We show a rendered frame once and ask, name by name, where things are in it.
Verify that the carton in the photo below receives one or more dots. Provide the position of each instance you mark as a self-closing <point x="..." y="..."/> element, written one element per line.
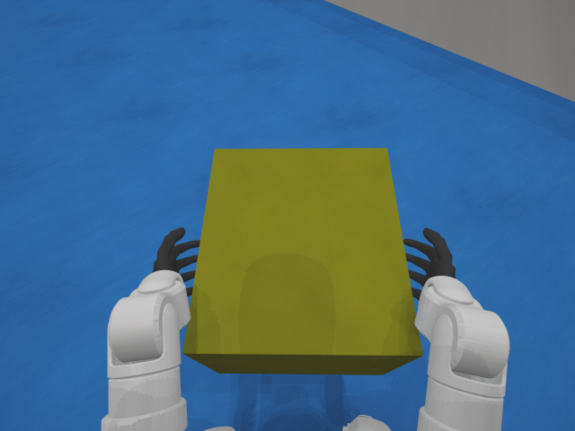
<point x="301" y="266"/>

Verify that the left robot hand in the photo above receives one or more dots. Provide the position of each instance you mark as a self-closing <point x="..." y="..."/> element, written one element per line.
<point x="168" y="253"/>

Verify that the robot left forearm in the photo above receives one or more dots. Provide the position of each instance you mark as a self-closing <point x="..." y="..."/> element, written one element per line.
<point x="144" y="354"/>

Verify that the right robot hand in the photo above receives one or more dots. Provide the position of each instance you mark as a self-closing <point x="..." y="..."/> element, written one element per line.
<point x="440" y="259"/>

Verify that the robot right forearm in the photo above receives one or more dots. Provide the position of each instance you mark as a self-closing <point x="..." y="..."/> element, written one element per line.
<point x="468" y="359"/>

